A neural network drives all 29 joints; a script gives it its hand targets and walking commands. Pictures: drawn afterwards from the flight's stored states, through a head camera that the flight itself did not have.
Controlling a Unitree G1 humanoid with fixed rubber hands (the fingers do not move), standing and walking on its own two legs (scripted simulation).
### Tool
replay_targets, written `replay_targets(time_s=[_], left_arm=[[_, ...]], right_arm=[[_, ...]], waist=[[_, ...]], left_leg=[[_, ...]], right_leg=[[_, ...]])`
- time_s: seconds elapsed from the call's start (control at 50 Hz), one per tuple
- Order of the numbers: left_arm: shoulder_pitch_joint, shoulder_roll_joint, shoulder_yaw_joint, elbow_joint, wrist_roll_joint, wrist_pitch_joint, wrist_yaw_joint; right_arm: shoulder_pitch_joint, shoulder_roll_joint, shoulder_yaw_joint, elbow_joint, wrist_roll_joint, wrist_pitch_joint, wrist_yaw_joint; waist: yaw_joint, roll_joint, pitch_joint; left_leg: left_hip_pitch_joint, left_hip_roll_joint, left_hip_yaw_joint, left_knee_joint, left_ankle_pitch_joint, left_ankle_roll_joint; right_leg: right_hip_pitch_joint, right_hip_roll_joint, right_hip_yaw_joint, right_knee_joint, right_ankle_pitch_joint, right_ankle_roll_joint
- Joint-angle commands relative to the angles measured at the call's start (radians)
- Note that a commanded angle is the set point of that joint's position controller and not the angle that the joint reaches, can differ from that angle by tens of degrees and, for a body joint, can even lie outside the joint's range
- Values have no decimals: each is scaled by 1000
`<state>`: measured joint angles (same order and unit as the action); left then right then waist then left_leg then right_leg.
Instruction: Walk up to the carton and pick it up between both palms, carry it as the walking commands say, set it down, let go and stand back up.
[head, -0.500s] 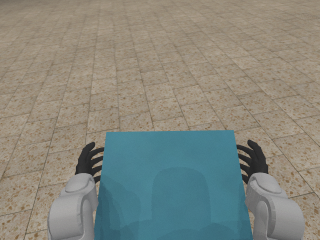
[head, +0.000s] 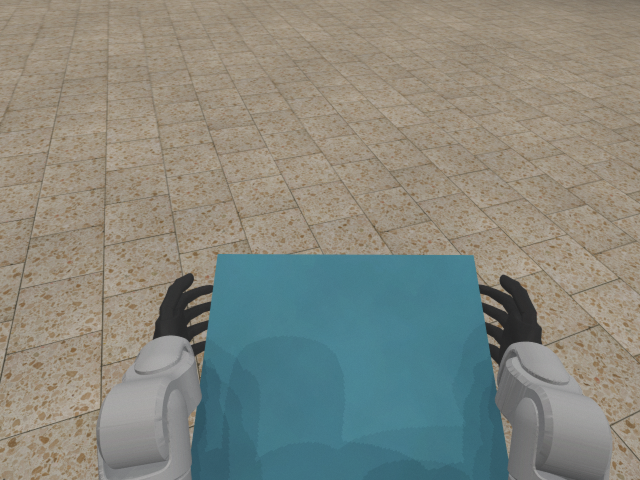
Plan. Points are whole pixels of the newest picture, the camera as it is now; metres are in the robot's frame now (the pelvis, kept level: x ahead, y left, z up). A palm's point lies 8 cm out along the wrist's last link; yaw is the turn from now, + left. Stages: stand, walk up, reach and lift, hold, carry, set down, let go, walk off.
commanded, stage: carry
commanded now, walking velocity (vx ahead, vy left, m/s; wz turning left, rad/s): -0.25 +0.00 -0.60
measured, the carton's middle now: (342, 383) +0.26 +0.01 +0.00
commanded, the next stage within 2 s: none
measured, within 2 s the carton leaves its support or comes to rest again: neither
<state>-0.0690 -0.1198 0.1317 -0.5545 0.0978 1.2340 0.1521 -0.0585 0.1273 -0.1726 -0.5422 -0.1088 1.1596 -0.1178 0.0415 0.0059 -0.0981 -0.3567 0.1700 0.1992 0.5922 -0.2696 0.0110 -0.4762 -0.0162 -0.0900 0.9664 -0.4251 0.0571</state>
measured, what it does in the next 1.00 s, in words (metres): walks backwards, turning right: right foot, then left foot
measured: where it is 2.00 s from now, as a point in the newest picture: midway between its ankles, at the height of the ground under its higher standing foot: outside the picture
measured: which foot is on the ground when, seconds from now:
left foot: down 0.00-0.08, up 0.10-0.50, down 0.52-0.84, up 0.86-1.00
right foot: up 0.00-0.06, down 0.08-0.50, up 0.52-0.82, down 0.84-1.00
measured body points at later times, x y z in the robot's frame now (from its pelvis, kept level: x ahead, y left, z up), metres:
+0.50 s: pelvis -0.20 +0.00 +0.00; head -0.21 +0.00 +0.45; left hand +0.09 +0.10 +0.09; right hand +0.00 -0.25 +0.10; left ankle -0.23 +0.12 -0.73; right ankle -0.06 -0.14 -0.73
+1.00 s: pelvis -0.39 +0.04 -0.01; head -0.39 +0.03 +0.44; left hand -0.09 +0.01 +0.08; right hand -0.33 -0.26 +0.07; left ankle -0.31 +0.16 -0.66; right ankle -0.41 -0.07 -0.74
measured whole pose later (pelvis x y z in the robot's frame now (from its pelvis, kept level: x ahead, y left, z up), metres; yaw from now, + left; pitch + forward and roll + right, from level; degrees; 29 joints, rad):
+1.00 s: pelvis -0.39 +0.04 -0.01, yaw -37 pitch +3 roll +1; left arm 0.01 -0.13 0.10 -0.55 0.11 1.18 0.12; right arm 0.01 0.13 -0.17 -0.59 -0.07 1.18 -0.15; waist -0.06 0.02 -0.04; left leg -0.60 0.12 0.08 1.15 -0.48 -0.07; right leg -0.43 0.00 -0.01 0.58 -0.21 -0.02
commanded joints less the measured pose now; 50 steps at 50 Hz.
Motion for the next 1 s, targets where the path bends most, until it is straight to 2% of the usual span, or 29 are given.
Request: replay_targets(time_s=[0.0,0.04,0.06,0.08,0.1,0.12,0.16,0.2,0.34,0.4,0.44,0.46,0.48,0.5,0.52,0.54,0.56,0.6,0.66,0.7,0.76,0.78,0.8,0.82,0.84,0.86,0.88,0.92,0.98], left_arm=[[-412,-775,-809,-50,-433,11,-246],[-385,-793,-795,-40,-427,1,-251],[-378,-799,-784,-35,-422,-9,-257],[-371,-798,-777,-43,-422,-23,-264],[-358,-820,-765,-50,-430,-42,-275],[-356,-836,-754,-57,-431,-49,-283],[-372,-859,-760,-91,-412,-75,-283],[-290,-833,-723,-72,-350,-81,-269],[-277,-731,-711,-71,-329,-51,-263],[-318,-736,-741,-78,-356,-39,-273],[-339,-746,-768,-80,-372,-35,-277],[-362,-749,-788,-81,-380,-36,-277],[-386,-752,-798,-82,-385,-36,-276],[-372,-764,-800,-65,-396,-37,-274],[-432,-799,-833,-114,-416,-44,-279],[-453,-824,-832,-121,-422,-53,-279],[-461,-831,-821,-121,-414,-53,-276],[-500,-786,-816,-144,-419,-35,-265],[-406,-742,-815,-94,-400,-2,-237],[-395,-751,-820,-68,-407,11,-234],[-384,-768,-808,-58,-412,12,-236],[-374,-779,-801,-51,-410,8,-239],[-362,-785,-789,-43,-404,2,-243],[-352,-792,-778,-37,-398,-7,-249],[-334,-796,-767,-34,-395,-19,-254],[-326,-824,-753,-42,-401,-40,-261],[-343,-843,-751,-70,-401,-47,-270],[-379,-867,-758,-114,-387,-71,-270],[-263,-811,-701,-79,-317,-71,-253]], right_arm=[[-270,716,710,11,317,62,206],[-276,741,734,5,330,55,206],[-291,760,753,-6,340,48,207],[-303,780,781,-32,349,42,207],[-339,814,839,-90,377,36,216],[-390,853,869,-109,407,28,222],[-428,915,904,-97,436,9,226],[-399,899,910,-76,442,11,235],[-346,817,868,-16,390,42,221],[-306,818,836,10,358,42,208],[-292,820,805,16,342,36,201],[-278,827,788,23,336,32,197],[-280,822,769,18,335,25,196],[-295,799,746,20,330,22,199],[-295,815,740,4,328,9,208],[-346,832,771,-43,359,6,220],[-400,827,766,-69,371,8,227],[-337,801,730,-24,361,29,228],[-249,714,689,14,320,52,217],[-250,695,682,5,317,57,214],[-249,715,698,3,321,57,209],[-261,727,710,-3,327,53,209],[-261,735,721,-5,331,50,208],[-279,749,741,-21,339,43,209],[-295,767,768,-55,347,39,208],[-353,802,836,-125,383,33,221],[-410,853,865,-137,414,26,226],[-453,920,897,-122,444,8,230],[-407,874,903,-100,447,19,238]], waist=[[-43,274,-187],[-23,193,-211],[-27,69,-195],[-45,-150,-182],[-47,-422,-214],[-50,-307,-214],[-49,-150,-231],[-47,-158,-213],[-38,-211,-177],[-47,-277,-183],[-50,-346,-200],[-64,-301,-201],[-80,-98,-184],[-57,234,-163],[-52,321,-94],[-31,179,-26],[-21,121,-4],[-30,146,-42],[-26,217,-99],[-41,270,-139],[-43,271,-185],[-35,247,-199],[-26,172,-202],[-33,48,-184],[-53,-168,-172],[-49,-423,-210],[-53,-301,-208],[-50,-157,-209],[-47,-177,-203]], left_leg=[[265,197,-134,-26,656,130],[191,192,-91,55,544,67],[61,157,-60,150,359,23],[-232,92,-38,277,-138,-47],[-332,-22,-55,460,-415,-81],[-310,-13,-150,584,-375,-89],[-271,-41,-194,663,-228,-77],[-247,-64,-192,649,-153,-78],[-133,-184,-173,346,-237,-63],[54,-244,-104,106,-268,-34],[248,-266,-33,-133,-308,-14],[353,-249,-10,-285,-270,0],[390,-139,-112,-425,-261,31],[230,166,-382,-447,-279,88],[36,431,-475,-441,-147,192],[-13,368,-329,-395,-47,169],[-93,255,-203,-375,-33,116],[-14,132,-61,-253,150,93],[189,106,-31,-80,616,87],[242,148,-79,-44,714,105],[272,206,-128,-14,656,111],[246,210,-116,20,619,88],[177,196,-86,83,533,44],[23,167,-65,177,322,2],[-266,95,-34,299,-206,-64],[-308,0,-77,470,-430,-94],[-286,-2,-146,593,-375,-101],[-267,-33,-188,657,-239,-87],[-238,-83,-183,597,-175,-85]], right_leg=[[-25,18,-77,-294,1,-23],[115,4,-52,-564,190,-38],[219,-53,32,-635,255,-45],[401,-239,264,-585,662,-79],[357,-408,501,-530,1088,-193],[338,-339,383,-499,1109,-189],[261,-243,246,-525,728,-151],[231,-202,235,-568,462,-137],[193,-207,426,-764,107,-115],[130,-161,404,-881,26,-30],[76,-94,347,-940,-1,68],[24,-37,285,-906,15,122],[-32,58,194,-680,58,141],[-38,121,121,-218,-26,50],[-188,112,26,74,-143,63],[-212,44,84,256,-80,21],[-150,38,77,341,18,-3],[-122,28,48,385,106,-12],[-130,45,-30,101,39,3],[-86,42,-58,-60,-20,-4],[-12,23,-66,-323,-8,-25],[47,18,-61,-449,69,-31],[131,-1,-19,-593,195,-35],[245,-58,55,-630,272,-35],[421,-256,287,-568,729,-74],[320,-405,518,-533,1069,-178],[321,-331,385,-508,1082,-174],[251,-241,253,-540,699,-142],[245,-198,254,-593,404,-128]])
